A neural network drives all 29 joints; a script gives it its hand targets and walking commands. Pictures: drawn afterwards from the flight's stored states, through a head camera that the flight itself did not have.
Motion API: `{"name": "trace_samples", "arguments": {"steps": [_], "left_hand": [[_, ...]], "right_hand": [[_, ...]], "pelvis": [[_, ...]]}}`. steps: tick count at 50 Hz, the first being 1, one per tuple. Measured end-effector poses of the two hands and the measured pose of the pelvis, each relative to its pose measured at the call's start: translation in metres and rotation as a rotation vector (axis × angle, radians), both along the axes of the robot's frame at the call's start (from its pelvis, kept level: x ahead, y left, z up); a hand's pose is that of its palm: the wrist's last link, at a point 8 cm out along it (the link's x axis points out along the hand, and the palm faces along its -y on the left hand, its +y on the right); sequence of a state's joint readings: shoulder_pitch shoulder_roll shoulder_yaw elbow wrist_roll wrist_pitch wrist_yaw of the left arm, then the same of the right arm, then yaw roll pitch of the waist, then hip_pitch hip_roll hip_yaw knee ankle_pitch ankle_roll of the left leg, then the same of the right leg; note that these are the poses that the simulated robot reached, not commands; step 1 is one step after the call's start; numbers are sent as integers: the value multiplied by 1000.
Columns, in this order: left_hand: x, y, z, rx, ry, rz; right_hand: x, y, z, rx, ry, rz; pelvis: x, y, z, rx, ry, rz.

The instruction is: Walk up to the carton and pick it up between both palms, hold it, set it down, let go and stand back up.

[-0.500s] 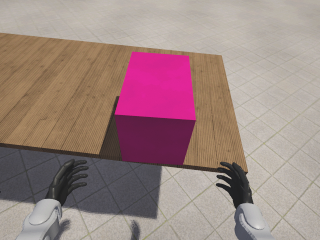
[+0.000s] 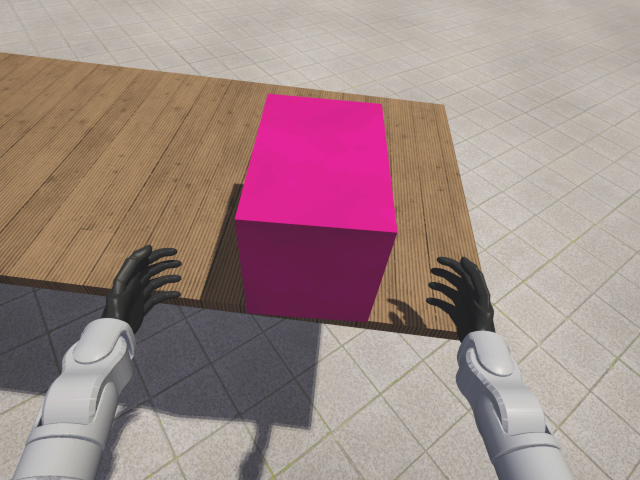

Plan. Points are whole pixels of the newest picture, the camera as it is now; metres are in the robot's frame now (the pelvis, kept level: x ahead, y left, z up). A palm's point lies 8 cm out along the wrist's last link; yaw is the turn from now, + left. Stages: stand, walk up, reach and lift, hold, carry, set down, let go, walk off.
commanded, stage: reach and lift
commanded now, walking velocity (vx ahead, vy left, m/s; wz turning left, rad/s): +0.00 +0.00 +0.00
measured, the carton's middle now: (316, 205) +0.50 +0.03 +0.04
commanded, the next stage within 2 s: none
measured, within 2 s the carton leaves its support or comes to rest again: neither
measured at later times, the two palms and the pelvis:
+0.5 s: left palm (134, 240) +0.36 +0.25 +0.10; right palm (479, 260) +0.36 -0.18 +0.10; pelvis +0.00 +0.00 +0.00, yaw +1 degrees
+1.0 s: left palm (140, 178) +0.42 +0.25 +0.15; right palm (471, 198) +0.42 -0.17 +0.15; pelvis -0.01 +0.00 +0.00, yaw +2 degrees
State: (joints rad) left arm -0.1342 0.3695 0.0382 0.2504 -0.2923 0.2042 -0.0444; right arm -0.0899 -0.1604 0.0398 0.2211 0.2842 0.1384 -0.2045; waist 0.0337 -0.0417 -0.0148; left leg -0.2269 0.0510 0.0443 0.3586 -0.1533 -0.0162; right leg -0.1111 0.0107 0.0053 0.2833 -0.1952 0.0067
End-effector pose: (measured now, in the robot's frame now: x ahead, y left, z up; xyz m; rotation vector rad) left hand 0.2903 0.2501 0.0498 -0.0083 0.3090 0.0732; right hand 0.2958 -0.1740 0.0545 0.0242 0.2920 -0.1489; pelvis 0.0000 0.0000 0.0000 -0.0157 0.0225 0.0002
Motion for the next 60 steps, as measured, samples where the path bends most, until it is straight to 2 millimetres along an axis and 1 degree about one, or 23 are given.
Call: {"name": "trace_samples", "arguments": {"steps": [5,10,21,28,45,60], "left_hand": [[20,0,14,7,-11,-8],[35,1,26,13,-15,-11],[61,0,43,13,-10,-4],[78,0,54,6,-16,1],[121,1,87,3,-42,16],[152,0,116,12,-56,28]], "right_hand": [[19,0,14,3,-20,-10],[33,0,25,3,-26,-19],[55,-6,39,-8,-15,-30],[72,-7,52,-17,-17,-26],[116,4,85,-33,-4,-12],[144,8,113,-39,7,-9]], "pelvis": [[-1,2,1,-2,9,1],[-2,4,1,-3,16,2],[-4,5,1,-6,45,7],[-6,3,0,-8,72,13],[-10,2,-2,-17,158,33],[-12,3,-5,-26,247,42]]}}
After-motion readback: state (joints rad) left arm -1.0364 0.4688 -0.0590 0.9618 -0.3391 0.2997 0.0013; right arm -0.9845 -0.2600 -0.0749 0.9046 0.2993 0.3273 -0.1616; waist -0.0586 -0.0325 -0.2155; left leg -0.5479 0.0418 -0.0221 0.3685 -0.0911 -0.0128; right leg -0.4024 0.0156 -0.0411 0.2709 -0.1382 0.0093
